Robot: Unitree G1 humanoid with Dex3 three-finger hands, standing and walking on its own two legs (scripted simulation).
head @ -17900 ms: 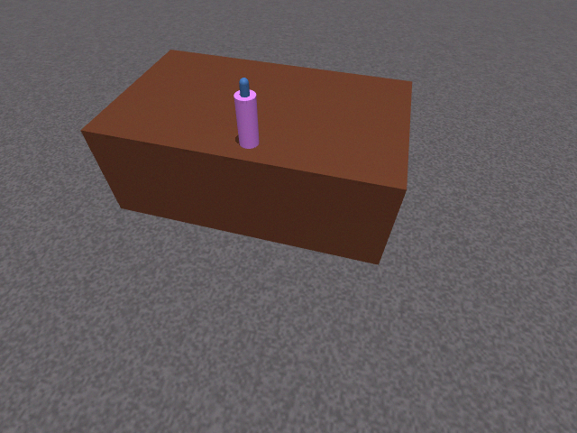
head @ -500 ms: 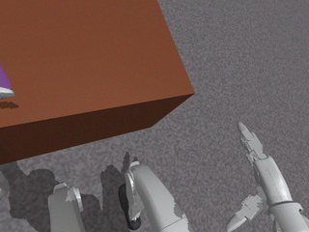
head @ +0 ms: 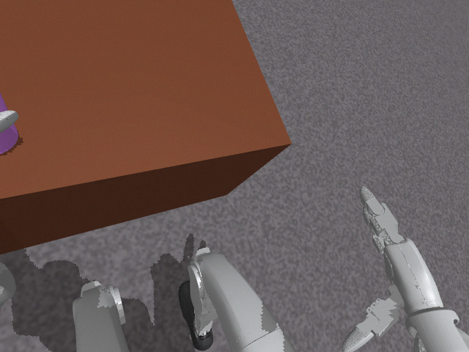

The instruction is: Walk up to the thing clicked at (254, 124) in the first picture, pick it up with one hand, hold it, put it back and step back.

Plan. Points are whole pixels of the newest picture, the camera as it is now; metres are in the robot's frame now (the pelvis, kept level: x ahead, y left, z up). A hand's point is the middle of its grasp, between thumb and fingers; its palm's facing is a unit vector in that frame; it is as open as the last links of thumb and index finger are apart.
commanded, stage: settle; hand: left
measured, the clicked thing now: out of the picture +0.55 +0.24 +0.00
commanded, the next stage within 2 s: lift in 0.98 s
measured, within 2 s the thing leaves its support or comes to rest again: leaves its support in 0.24 s
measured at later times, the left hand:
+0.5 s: hand out of the picture +0.55 +0.24 +0.01, palm faces +0.28 -0.96 -0.02, open 11.0 cm
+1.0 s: hand out of the picture +0.54 +0.23 +0.04, palm faces +0.27 -0.96 -0.02, open 11.0 cm
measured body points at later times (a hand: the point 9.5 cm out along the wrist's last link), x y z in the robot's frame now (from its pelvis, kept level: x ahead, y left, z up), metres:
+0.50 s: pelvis +0.02 +0.00 +0.03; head +0.19 +0.08 +0.43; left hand +0.53 +0.29 +0.02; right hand +0.19 -0.26 +0.10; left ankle +0.05 +0.11 -0.54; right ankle +0.07 -0.14 -0.54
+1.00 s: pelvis +0.02 -0.01 +0.05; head +0.18 +0.08 +0.46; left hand +0.52 +0.28 +0.04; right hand +0.20 -0.26 +0.11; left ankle +0.05 +0.11 -0.54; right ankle +0.07 -0.14 -0.54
